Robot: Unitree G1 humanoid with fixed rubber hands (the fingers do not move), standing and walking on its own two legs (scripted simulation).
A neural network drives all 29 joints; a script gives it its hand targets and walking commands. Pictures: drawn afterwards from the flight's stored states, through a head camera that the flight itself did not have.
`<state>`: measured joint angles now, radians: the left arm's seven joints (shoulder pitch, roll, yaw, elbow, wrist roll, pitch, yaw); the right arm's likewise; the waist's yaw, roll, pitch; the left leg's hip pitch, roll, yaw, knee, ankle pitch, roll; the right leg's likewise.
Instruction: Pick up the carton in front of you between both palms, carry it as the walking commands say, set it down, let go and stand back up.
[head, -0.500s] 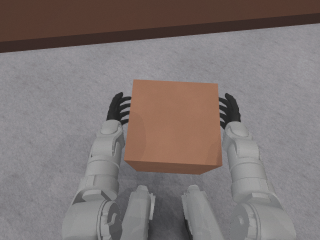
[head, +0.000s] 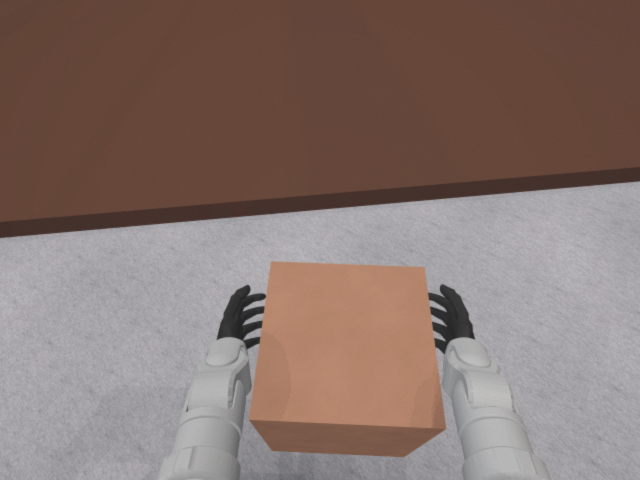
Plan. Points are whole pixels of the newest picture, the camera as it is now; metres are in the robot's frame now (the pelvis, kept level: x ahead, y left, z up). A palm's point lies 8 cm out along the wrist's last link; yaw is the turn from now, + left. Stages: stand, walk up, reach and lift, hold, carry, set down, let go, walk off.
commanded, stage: reach and lift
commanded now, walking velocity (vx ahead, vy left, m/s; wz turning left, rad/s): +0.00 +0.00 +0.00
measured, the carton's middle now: (342, 366) +0.31 +0.00 -0.10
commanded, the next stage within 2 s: hold in 1.32 s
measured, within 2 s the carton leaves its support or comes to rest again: neither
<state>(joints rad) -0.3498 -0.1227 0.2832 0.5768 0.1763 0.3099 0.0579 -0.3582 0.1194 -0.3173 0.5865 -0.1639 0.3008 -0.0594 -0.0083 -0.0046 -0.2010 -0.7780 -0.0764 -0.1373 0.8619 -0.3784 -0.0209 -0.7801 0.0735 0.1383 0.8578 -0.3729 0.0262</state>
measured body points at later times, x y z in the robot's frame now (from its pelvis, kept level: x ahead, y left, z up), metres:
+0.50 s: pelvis +0.00 +0.00 +0.05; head -0.04 +0.00 +0.49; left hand +0.30 +0.15 +0.06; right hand +0.31 -0.15 +0.06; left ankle +0.02 +0.13 -0.69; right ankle +0.02 -0.13 -0.69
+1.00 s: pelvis +0.01 +0.00 +0.05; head -0.02 +0.00 +0.50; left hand +0.31 +0.15 +0.07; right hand +0.31 -0.16 +0.07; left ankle +0.02 +0.13 -0.69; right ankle +0.02 -0.13 -0.69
